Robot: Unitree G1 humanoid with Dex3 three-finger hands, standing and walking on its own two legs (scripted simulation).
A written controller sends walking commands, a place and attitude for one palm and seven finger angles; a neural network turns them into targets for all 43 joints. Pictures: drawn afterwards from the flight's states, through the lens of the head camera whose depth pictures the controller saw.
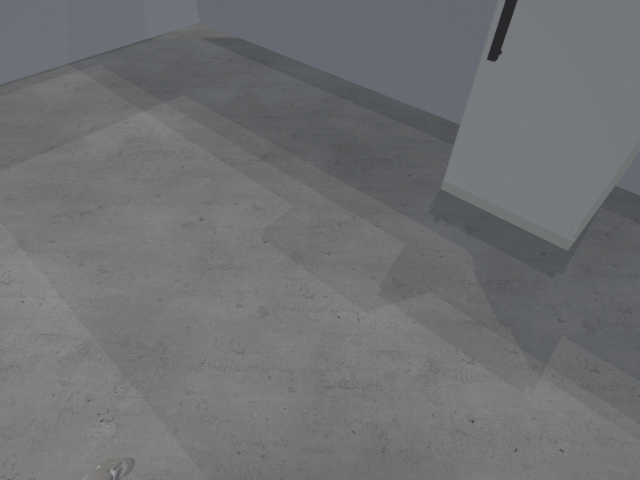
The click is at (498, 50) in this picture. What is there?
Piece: fridge door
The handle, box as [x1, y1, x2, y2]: [487, 0, 516, 61]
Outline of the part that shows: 516,0 505,1 487,59 494,61 497,59 498,55 501,52 500,48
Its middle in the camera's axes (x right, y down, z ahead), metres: +0.61 -0.78 +1.20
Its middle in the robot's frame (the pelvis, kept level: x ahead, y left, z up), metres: +1.46 -0.54 +0.14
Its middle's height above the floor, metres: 0.91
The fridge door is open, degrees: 0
